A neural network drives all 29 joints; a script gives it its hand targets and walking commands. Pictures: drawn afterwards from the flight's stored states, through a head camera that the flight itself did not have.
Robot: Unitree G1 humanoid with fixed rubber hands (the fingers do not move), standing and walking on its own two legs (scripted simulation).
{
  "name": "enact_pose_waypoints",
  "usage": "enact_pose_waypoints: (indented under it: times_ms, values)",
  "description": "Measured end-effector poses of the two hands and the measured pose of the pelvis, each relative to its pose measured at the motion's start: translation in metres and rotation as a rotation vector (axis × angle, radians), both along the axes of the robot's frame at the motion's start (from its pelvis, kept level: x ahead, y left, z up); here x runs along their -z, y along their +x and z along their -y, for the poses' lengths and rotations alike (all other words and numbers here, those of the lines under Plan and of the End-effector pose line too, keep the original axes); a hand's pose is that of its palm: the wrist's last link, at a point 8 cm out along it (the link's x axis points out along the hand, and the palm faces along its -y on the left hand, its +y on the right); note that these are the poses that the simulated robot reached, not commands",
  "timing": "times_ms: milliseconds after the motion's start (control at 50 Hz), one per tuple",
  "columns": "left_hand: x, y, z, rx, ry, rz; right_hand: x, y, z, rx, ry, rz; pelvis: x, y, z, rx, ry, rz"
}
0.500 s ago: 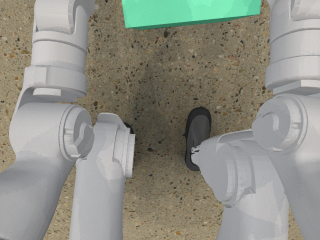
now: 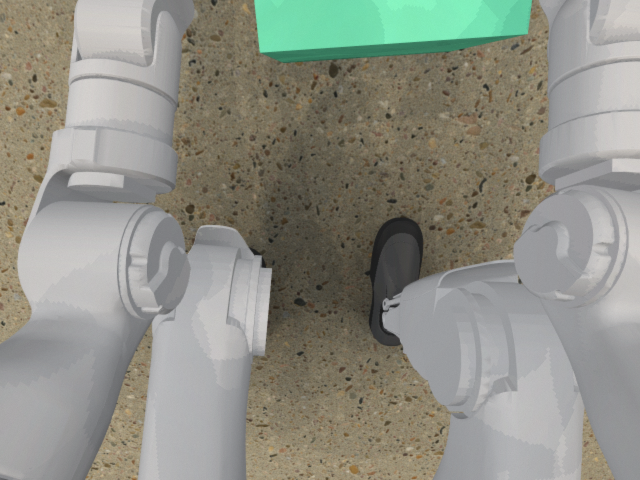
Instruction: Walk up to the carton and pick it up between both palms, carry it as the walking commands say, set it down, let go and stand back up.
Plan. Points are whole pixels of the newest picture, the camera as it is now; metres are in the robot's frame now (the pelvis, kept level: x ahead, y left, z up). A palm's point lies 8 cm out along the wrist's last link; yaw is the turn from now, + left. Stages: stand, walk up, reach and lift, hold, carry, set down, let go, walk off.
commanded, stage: set down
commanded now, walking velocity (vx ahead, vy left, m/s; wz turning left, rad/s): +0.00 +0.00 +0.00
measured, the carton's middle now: out of the picture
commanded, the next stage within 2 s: none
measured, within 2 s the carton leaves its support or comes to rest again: neither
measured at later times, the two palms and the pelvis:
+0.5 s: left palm out of the picture +0.55 +0.14 -0.20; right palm out of the picture +0.57 -0.17 -0.20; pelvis +0.00 +0.00 -0.01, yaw +0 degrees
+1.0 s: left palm out of the picture +0.56 +0.18 -0.19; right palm out of the picture +0.55 -0.18 -0.21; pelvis -0.01 +0.00 -0.01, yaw +0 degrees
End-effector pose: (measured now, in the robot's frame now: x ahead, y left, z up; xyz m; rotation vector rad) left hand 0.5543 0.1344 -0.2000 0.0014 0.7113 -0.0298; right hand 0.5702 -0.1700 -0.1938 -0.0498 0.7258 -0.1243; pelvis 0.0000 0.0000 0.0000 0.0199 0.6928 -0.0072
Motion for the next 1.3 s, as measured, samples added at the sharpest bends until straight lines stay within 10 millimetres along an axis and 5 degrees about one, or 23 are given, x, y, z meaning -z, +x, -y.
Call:
enact_pose_waypoints:
  times_ms: [640, 900, 1160, 1300]
  values:
    - [0.004, -0.001, -0.002, -0.011, 0.002, 0.032, 0.004, -0.002, 0.003, -0.009, 0.004, 0.029, 0.006, -0.001, 0.000, -0.002, -0.001, 0.020]
    - [-0.006, 0.010, -0.039, -0.064, 0.122, 0.063, 0.011, -0.012, 0.009, 0.009, -0.031, -0.008, 0.008, -0.004, -0.002, -0.003, -0.007, 0.035]
    - [-0.014, 0.014, -0.042, -0.087, 0.112, 0.071, 0.010, -0.018, 0.019, 0.059, -0.024, 0.002, 0.011, -0.011, -0.004, -0.005, -0.011, 0.083]
    - [-0.047, 0.020, -0.035, -0.111, 0.123, 0.084, -0.028, -0.011, 0.022, 0.093, -0.016, 0.089, 0.007, -0.016, -0.007, -0.005, -0.022, 0.127]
